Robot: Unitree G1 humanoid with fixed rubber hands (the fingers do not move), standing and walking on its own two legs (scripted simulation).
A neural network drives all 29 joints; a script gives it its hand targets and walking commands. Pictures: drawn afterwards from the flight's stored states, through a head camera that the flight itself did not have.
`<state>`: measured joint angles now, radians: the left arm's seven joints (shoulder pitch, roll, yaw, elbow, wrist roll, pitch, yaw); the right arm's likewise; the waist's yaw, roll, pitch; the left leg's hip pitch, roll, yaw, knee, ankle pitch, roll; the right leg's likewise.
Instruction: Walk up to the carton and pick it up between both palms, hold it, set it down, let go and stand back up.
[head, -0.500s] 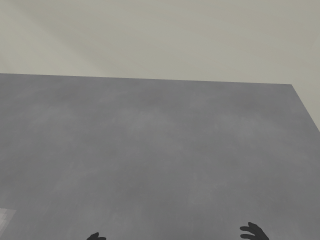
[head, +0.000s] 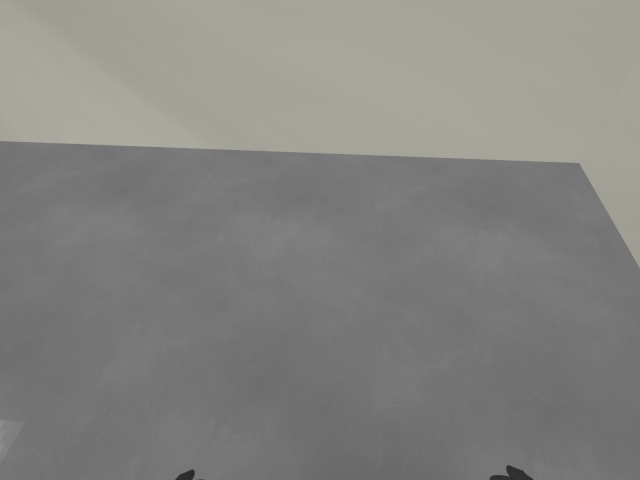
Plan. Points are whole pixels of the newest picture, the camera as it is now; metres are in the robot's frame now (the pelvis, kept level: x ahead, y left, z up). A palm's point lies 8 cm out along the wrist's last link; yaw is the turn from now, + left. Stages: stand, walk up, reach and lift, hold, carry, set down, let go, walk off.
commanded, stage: walk up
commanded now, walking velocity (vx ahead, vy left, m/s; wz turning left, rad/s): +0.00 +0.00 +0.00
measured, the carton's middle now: out of the picture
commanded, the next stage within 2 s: none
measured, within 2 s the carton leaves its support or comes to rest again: neither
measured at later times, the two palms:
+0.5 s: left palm out of the picture +0.02 +0.38 -0.09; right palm (492, 435) +0.21 -0.18 -0.06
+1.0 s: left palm out of the picture -0.22 +0.37 -0.07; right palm (333, 398) +0.25 +0.02 -0.06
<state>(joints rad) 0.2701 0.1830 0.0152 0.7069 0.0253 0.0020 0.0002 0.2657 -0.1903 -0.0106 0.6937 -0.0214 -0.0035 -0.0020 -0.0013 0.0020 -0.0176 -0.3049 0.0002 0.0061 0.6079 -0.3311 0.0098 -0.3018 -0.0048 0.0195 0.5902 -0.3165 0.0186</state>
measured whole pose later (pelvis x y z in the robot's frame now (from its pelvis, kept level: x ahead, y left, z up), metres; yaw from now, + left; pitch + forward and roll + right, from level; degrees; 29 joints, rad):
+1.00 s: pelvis -0.05 +0.11 +0.01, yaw +42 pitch -3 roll +0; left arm 0.38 0.34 0.08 0.70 0.08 -0.06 0.06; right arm 0.20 -0.36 -0.06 0.58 -0.10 0.09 0.13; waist 0.05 0.03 0.01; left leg -0.64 -0.01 -0.06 1.16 -0.21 -0.05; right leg -0.22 -0.10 -0.19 0.49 -0.22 0.00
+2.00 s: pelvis -0.07 +0.51 +0.01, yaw +85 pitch -2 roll +1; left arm 0.50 0.31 0.05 0.72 0.06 -0.08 0.05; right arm 0.21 -0.32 -0.06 0.61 -0.04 0.04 0.12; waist 0.06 0.07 0.05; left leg -0.66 0.09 -0.08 0.99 -0.13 -0.05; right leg -0.06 -0.15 -0.24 0.45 -0.33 0.04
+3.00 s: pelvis -0.19 +0.96 +0.01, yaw +104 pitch -2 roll +2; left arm 0.55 0.27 0.03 0.74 0.05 -0.08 0.04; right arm 0.23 -0.30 -0.03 0.63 -0.05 0.03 0.10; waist 0.04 0.07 0.07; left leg -0.62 0.09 -0.02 0.93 -0.10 -0.04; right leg -0.09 -0.11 -0.16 0.45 -0.31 0.01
